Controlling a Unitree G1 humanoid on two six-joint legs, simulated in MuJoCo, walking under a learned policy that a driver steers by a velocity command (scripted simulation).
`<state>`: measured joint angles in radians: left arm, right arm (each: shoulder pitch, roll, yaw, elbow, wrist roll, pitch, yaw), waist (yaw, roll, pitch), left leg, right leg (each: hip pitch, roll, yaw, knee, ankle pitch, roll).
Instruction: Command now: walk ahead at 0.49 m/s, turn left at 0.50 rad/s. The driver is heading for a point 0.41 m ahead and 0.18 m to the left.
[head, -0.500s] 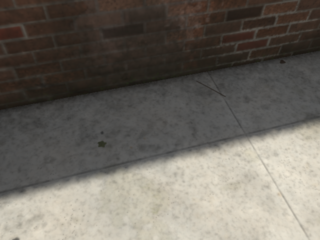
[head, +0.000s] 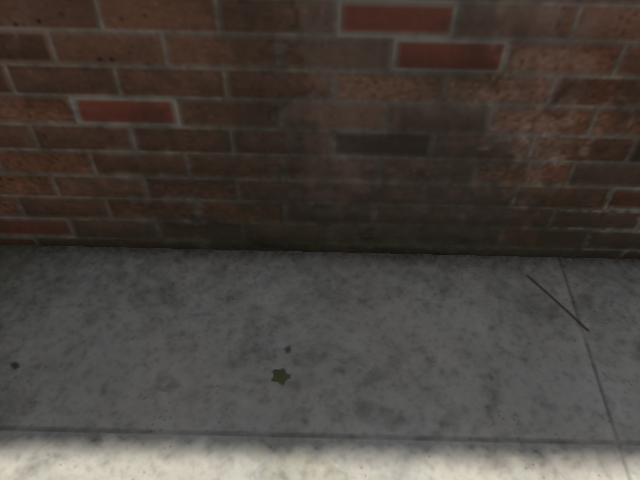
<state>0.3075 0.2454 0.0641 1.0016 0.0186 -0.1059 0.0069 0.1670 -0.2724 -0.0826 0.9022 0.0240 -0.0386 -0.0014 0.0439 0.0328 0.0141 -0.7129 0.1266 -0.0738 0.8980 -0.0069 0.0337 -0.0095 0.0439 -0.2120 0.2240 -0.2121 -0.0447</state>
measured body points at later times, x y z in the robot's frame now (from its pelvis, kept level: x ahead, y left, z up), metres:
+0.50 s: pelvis +0.28 +0.07 +0.00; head +0.32 +0.10 +0.45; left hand +0.40 +0.38 -0.10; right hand +0.42 -0.18 -0.11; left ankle +0.25 +0.13 -0.74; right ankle +0.46 -0.07 -0.68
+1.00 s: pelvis +0.43 +0.08 -0.01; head +0.44 +0.09 +0.44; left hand +0.47 +0.36 -0.14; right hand +0.60 -0.14 -0.14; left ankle +0.39 +0.21 -0.74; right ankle +0.53 +0.00 -0.74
